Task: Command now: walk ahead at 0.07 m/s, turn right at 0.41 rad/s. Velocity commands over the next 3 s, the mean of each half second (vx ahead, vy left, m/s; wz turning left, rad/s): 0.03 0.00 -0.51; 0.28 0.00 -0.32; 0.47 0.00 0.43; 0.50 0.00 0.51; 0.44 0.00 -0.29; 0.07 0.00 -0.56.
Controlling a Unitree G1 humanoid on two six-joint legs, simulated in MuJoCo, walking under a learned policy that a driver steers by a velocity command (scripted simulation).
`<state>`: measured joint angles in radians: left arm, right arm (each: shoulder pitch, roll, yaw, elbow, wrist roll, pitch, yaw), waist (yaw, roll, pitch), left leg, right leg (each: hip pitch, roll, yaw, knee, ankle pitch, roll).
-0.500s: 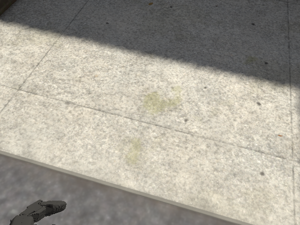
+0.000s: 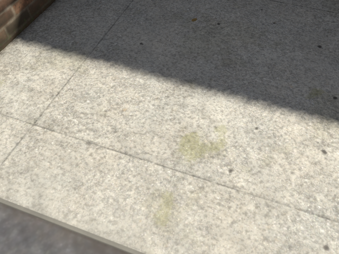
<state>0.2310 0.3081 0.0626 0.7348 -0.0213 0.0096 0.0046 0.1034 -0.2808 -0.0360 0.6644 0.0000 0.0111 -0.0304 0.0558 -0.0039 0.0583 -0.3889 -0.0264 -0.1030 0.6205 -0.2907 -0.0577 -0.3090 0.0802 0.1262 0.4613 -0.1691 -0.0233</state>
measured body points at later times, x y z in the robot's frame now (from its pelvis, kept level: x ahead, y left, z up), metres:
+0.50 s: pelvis +0.02 -0.02 -0.01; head +0.05 -0.04 +0.44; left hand +0.26 +0.20 -0.09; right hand +0.06 -0.34 -0.12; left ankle +0.04 +0.13 -0.72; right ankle -0.01 -0.12 -0.74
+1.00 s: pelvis +0.13 -0.03 -0.01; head +0.14 -0.02 +0.44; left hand +0.32 +0.19 -0.12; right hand +0.16 -0.35 -0.08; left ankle +0.19 +0.05 -0.74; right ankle -0.01 -0.11 -0.73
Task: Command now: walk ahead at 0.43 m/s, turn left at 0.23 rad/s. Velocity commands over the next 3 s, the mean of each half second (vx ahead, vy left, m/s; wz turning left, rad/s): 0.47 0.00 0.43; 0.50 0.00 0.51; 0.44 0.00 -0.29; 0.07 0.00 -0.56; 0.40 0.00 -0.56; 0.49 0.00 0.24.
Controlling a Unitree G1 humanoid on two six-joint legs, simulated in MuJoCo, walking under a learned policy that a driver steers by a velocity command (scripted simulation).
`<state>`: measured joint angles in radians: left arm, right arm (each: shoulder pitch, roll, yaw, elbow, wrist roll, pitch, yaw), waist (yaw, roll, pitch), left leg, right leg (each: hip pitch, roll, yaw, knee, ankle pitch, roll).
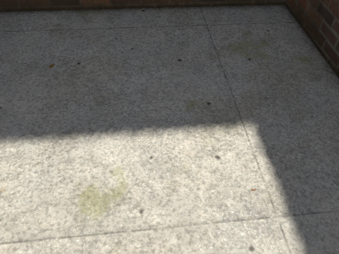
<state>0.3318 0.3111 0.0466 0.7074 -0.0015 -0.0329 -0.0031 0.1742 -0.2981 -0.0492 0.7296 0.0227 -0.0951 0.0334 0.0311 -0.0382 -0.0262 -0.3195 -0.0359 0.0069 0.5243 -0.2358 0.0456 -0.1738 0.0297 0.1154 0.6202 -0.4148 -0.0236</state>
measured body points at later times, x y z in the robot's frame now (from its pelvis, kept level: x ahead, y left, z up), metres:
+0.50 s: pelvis +0.25 +0.00 -0.01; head +0.29 +0.02 +0.44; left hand +0.42 +0.30 -0.07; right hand +0.34 -0.27 -0.13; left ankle +0.06 +0.09 -0.67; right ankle +0.36 -0.08 -0.73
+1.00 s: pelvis +0.48 +0.15 -0.01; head +0.52 +0.19 +0.43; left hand +0.36 +0.42 -0.15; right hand +0.80 +0.05 -0.08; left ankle +0.52 +0.27 -0.73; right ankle +0.40 -0.07 -0.66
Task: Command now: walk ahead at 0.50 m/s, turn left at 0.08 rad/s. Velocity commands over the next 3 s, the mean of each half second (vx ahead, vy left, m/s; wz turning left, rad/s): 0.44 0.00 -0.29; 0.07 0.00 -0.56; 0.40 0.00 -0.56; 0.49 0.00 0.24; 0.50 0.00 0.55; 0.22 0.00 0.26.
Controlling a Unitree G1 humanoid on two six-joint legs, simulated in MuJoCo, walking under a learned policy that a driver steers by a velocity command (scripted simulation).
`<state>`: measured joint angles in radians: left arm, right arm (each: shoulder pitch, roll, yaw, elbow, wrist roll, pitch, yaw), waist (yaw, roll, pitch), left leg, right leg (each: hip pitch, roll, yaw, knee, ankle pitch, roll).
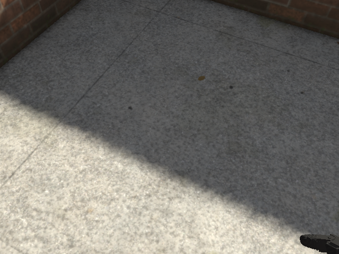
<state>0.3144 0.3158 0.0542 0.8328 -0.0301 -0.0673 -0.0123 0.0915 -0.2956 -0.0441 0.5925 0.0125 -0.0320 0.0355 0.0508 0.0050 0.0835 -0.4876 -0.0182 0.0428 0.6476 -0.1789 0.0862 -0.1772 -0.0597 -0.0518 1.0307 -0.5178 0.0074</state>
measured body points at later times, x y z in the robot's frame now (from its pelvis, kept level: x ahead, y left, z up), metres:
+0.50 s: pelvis +0.28 -0.04 +0.00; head +0.32 -0.05 +0.45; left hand +0.52 +0.16 -0.10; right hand +0.26 -0.33 -0.12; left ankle +0.11 +0.08 -0.69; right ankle +0.38 -0.14 -0.72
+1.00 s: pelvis +0.39 -0.01 +0.01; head +0.41 -0.01 +0.46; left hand +0.68 +0.15 -0.08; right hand +0.34 -0.31 -0.09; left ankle +0.45 +0.10 -0.72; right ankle +0.38 -0.14 -0.70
